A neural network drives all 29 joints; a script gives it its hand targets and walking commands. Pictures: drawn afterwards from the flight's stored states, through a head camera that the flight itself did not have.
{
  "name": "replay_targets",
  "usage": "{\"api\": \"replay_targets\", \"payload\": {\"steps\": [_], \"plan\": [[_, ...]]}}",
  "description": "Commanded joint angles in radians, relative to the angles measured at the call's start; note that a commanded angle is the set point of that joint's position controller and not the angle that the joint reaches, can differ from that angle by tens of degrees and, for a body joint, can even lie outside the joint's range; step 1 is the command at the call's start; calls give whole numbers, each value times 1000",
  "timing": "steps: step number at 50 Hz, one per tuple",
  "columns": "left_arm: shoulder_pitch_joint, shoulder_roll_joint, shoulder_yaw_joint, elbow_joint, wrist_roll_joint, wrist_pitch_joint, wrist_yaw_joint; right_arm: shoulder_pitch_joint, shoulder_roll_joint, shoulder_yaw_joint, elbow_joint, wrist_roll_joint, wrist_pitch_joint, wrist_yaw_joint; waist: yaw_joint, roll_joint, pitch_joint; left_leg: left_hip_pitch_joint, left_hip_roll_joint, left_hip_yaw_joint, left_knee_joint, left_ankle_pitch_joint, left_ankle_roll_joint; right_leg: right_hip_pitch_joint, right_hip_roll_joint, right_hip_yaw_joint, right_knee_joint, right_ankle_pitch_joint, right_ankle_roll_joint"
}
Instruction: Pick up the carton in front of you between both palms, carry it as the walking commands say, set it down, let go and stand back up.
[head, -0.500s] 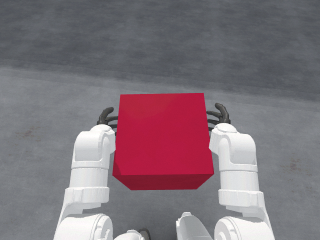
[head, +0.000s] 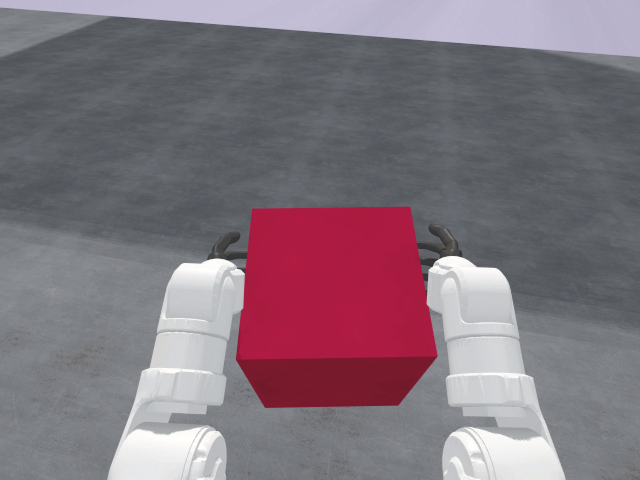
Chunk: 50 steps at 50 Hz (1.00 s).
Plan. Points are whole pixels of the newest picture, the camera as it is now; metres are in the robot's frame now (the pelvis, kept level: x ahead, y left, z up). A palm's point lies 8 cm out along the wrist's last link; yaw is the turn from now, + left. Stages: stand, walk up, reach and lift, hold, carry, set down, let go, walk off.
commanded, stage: carry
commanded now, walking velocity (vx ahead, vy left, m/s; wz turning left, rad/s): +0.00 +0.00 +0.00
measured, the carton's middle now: (331, 315) +0.37 +0.00 +0.02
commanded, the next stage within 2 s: none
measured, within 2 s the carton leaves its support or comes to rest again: neither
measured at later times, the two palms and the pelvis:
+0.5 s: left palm (209, 295) +0.31 +0.14 +0.13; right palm (455, 291) +0.31 -0.14 +0.14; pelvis -0.04 +0.00 +0.00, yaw +0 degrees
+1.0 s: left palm (207, 296) +0.31 +0.15 +0.13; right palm (454, 291) +0.31 -0.14 +0.14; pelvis -0.04 +0.00 +0.00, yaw +0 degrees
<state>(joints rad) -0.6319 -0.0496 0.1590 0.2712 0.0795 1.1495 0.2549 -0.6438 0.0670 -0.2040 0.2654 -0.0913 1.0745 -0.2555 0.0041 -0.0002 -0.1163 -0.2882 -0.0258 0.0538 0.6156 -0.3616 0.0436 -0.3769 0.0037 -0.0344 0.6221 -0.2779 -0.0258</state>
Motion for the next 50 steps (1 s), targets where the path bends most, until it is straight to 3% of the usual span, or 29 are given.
{"api": "replay_targets", "payload": {"steps": [1, 4, 15, 50], "plan": [[-759, -1074, -497, -82, -430, -37, -393, -601, 1110, 524, 65, 415, 50, 404, -1, -16, -269, 69, 130, -111, -96, 255, 29, 137, -135, 127, -93, 293, -50], [-787, -1089, -447, -40, -427, -31, -397, -626, 1128, 468, 111, 407, 57, 411, 1, -12, -249, 55, 134, -115, -121, 226, 24, 137, -130, 122, -109, 257, -42], [-890, -1110, -380, -54, -438, 0, -386, -721, 1143, 395, 98, 413, 90, 402, 2, 1, -288, 48, 141, -121, -156, 159, 28, 156, -123, 122, -133, 196, -39], [-929, -1113, -363, -53, -429, 37, -389, -771, 1145, 383, 90, 417, 126, 407, -2, -2, -323, 42, 149, -119, -157, 181, 30, 173, -127, 117, -135, 210, -31]]}}
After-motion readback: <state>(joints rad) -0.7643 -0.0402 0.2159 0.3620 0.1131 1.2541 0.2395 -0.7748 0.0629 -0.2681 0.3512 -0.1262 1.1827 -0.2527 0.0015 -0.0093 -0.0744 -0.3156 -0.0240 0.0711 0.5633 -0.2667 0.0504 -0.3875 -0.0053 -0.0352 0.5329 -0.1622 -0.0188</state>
